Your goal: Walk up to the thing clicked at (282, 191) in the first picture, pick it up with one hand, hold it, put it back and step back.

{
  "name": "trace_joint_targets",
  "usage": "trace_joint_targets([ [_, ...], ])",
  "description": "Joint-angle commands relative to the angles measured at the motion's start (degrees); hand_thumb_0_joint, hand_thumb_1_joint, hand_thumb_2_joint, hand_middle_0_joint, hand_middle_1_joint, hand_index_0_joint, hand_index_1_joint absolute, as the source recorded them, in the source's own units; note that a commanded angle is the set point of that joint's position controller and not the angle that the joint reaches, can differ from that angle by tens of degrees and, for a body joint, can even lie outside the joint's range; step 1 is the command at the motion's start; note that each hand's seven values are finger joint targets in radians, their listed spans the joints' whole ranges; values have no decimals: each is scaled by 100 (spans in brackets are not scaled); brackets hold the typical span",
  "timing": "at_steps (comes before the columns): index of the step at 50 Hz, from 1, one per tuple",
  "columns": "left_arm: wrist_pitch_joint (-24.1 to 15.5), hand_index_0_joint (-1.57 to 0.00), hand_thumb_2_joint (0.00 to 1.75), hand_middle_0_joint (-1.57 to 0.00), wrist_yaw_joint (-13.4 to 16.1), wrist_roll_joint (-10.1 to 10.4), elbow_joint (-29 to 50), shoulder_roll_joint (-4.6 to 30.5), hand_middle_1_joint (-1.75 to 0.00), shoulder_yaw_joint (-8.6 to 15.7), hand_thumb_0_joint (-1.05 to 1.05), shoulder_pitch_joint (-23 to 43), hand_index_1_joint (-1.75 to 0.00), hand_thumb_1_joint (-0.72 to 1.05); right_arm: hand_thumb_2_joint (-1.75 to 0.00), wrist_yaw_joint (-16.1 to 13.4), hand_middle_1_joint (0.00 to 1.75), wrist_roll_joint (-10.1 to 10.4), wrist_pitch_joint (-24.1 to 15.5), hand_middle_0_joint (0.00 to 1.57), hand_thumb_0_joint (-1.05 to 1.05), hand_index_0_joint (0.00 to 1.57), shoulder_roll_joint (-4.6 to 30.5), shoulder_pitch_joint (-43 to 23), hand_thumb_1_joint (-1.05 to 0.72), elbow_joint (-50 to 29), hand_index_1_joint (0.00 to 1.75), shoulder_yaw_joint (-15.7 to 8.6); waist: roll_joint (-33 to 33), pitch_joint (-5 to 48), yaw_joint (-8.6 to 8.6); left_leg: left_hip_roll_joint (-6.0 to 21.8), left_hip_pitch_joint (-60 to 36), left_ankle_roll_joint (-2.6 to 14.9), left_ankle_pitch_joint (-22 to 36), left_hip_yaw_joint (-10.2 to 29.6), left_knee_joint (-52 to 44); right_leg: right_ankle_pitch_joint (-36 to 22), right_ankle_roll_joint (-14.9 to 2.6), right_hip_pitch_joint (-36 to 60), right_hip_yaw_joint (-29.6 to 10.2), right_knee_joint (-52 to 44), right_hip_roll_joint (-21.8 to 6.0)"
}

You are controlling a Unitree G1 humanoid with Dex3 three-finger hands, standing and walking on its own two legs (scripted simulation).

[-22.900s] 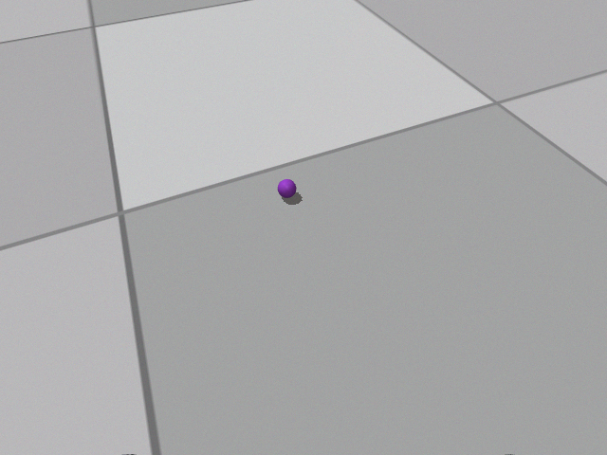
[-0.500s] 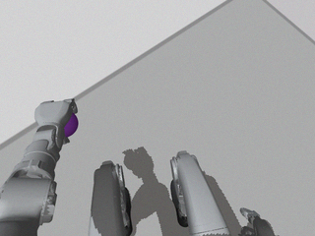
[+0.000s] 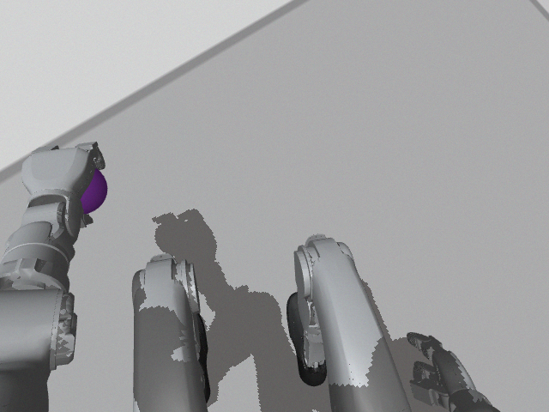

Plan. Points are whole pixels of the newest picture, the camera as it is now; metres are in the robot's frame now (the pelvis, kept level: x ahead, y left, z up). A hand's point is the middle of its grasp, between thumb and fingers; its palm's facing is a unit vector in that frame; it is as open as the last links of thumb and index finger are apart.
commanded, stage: crouch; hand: left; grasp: from above
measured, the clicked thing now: (77, 188) +0.44 +0.28 -0.18
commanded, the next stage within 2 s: lower in 0.60 s
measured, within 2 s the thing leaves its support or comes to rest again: neither
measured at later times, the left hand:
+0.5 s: hand (89, 197) +0.44 +0.27 -0.22, palm faces -0.47 -0.04 -0.88, open 10.8 cm
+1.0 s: hand (99, 203) +0.44 +0.28 -0.27, palm faces -0.50 -0.06 -0.87, open 10.7 cm
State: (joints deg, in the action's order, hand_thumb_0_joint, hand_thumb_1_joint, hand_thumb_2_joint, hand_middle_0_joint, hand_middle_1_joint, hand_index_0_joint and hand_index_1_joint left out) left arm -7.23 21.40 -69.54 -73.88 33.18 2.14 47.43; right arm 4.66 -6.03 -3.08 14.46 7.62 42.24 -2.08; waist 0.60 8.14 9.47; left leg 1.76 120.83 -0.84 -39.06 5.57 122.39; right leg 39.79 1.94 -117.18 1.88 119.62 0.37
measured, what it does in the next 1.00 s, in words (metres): lowers itself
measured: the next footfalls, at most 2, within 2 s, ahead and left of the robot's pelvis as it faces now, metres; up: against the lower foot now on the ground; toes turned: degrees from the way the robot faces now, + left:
none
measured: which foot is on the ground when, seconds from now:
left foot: down 0.00-1.00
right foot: down 0.00-1.00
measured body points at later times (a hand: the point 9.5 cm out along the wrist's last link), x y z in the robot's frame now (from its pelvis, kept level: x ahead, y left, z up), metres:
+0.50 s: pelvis -0.01 +0.00 -0.06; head +0.21 +0.05 +0.32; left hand +0.46 +0.27 -0.17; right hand +0.03 -0.27 -0.17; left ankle +0.08 +0.13 -0.38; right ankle +0.08 -0.13 -0.38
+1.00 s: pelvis -0.01 +0.00 -0.08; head +0.23 +0.06 +0.29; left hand +0.46 +0.28 -0.22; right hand +0.04 -0.28 -0.19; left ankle +0.07 +0.13 -0.38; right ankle +0.08 -0.13 -0.38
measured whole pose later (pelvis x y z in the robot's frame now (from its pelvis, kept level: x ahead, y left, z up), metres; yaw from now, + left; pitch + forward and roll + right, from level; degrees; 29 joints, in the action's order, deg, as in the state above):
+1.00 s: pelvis -0.01 +0.00 -0.08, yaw -3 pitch +33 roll -8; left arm -13.5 24.4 -73.3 -86.5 42.1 5.2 54.1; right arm 7.3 -9.0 -4.1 15.7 7.6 43.6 3.7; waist -1.9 1.7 13.4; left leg 1.2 133.1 -1.3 -38.7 9.0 138.0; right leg 38.9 2.5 -128.5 3.7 133.6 1.6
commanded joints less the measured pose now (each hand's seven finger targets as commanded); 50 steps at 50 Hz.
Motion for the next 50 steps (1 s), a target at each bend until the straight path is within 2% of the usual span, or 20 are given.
trace_joint_targets([
  [1,-83,-81,107,-77,224,-12,693,1540,-106,295,0,1832,-103,42,-90,-15,30,-14,-29,20,0,20,1164,1215,-91,-129,30,-371,1066,3849,54,-140,-2802,226,1415,-452,-971,-1631,-358,1844,339,-1171,171],
  [7,-208,-82,107,-77,251,-79,546,1687,-109,352,0,2081,-105,44,-90,49,30,-61,-18,20,0,20,1198,1173,-91,-88,30,-308,1198,3801,82,-143,-2485,216,1101,-448,-784,-1291,-392,1562,408,-901,203],
  [8,-227,-81,105,-76,266,-87,560,1732,-109,353,0,2113,-104,43,-90,52,30,-60,-17,20,0,20,1177,1134,-91,-76,30,-309,1226,3803,19,-136,-2519,210,1047,-446,-783,-1222,-411,1478,424,-869,218],
  [9,-223,-80,106,-76,274,-135,477,1717,-108,362,0,2175,-103,42,-90,50,30,-66,-16,20,0,20,1250,1164,-91,-72,30,-316,1247,3763,104,-137,-2511,199,943,-401,-787,-1109,-417,1283,474,-807,200],
  [12,-256,-79,103,-74,318,-128,288,1652,-107,308,0,2285,-102,41,-90,52,30,-88,-34,20,0,20,1282,1139,-91,-23,30,-272,1306,3562,173,-144,-2429,186,732,-348,-740,-943,-428,1005,515,-689,181],
  [13,-280,-78,102,-74,329,-124,390,1762,-106,279,0,2466,-101,40,-90,51,30,-72,-31,20,0,20,1247,1076,-90,-16,30,-280,1384,3666,123,-141,-2371,195,730,-405,-676,-937,-446,1055,494,-679,229],
  [14,-248,-78,103,-73,342,-149,89,1783,-106,345,0,2235,-102,38,-90,59,30,-89,-37,20,0,20,1287,1127,-91,3,30,-246,1266,3484,137,-158,-2296,198,693,-390,-665,-896,-431,971,501,-661,195],
  [16,-261,-77,105,-73,339,-153,66,1724,-106,285,0,2349,-102,38,-90,72,30,-103,-49,20,0,20,1299,1150,-90,17,30,-230,1328,3537,196,-150,-2354,176,671,-332,-645,-879,-446,864,555,-532,191],
  [19,-300,-77,104,-73,351,-145,101,1887,-106,307,0,2624,-102,38,-90,62,30,-112,-60,20,0,20,1329,1133,-91,55,30,-202,1296,3534,231,-155,-2167,205,572,-355,-521,-814,-438,813,544,-508,205],
  [21,-323,-78,101,-74,351,-122,-31,1891,-106,306,0,2505,-101,40,-90,78,30,-133,-80,20,0,20,1301,1139,-90,44,30,-161,1258,3422,235,-164,-2012,215,579,-419,-441,-801,-420,906,527,-514,208],
  [23,-339,-79,101,-74,351,-137,-109,1917,-105,303,0,2503,-101,41,-90,90,30,-137,-92,20,0,20,1320,1164,-91,101,30,-123,1299,3380,218,-153,-2005,207,618,-384,-394,-852,-434,809,547,-399,202],
  [25,-363,-79,105,-76,363,-186,58,2013,-105,348,0,2647,-102,40,-90,92,30,-132,-95,20,0,20,1359,1199,-91,73,30,-103,1473,3615,237,-147,-2171,192,796,-368,-313,-1034,-431,790,576,-303,199],
  [29,-385,-82,104,-79,401,-214,-57,2043,-105,368,0,2585,-101,44,-90,117,30,-153,-88,20,0,20,1369,1231,-91,70,30,-49,1379,3530,274,-162,-1953,210,794,-383,-216,-1046,-414,830,607,-259,208],
  [34,-367,-81,102,-77,442,-178,-215,2123,-105,453,0,2384,-101,42,-90,132,30,-171,-90,20,0,20,1379,1244,-91,64,30,-31,1292,3441,215,-168,-1806,233,832,-438,-105,-1098,-389,911,582,-242,214],
  [37,-385,-82,102,-79,416,-202,-183,2068,-103,365,0,2578,-101,41,-90,140,30,-177,-78,20,0,20,1396,1213,-91,53,30,-13,1425,3440,317,-159,-1835,215,753,-381,-96,-1039,-405,765,638,-184,227],
  [39,-400,-81,100,-79,394,-173,-578,1919,-103,241,0,2425,-100,41,-90,161,30,-178,-81,20,0,20,1399,1176,-91,93,30,26,1114,3140,373,-151,-1548,245,703,-354,-17,-1010,-392,731,662,-168,251],
  [42,-483,-81,100,-78,415,-171,-630,2103,-102,321,0,2414,-99,40,-90,168,30,-227,-97,20,0,20,1408,1167,-91,86,30,104,1066,3114,352,-152,-1409,268,788,-375,116,-1114,-352,923,630,-162,258],
  [43,-524,-81,103,-79,432,-179,-583,2208,-102,372,0,2524,-100,40,-90,174,30,-241,-113,20,0,20,1446,1176,-91,78,30,116,1030,3129,412,-151,-1375,278,761,-351,179,-1089,-341,856,649,-128,246],
  [46,-637,-84,101,-82,509,-290,-419,2279,-101,413,0,2507,-99,44,-90,196,30,-278,-135,20,0,20,1442,1139,-91,103,30,155,1358,3227,357,-155,-1562,226,855,-341,205,-1159,-365,800,689,7,261],
  [50,-689,-85,100,-82,717,-410,-339,2347,-102,508,0,2499,-99,46,-90,238,30,-339,-155,20,0,20,1498,1147,-91,77,30,175,1675,3339,435,-134,-1867,177,1044,-297,308,-1349,-378,661,775,215,254],
])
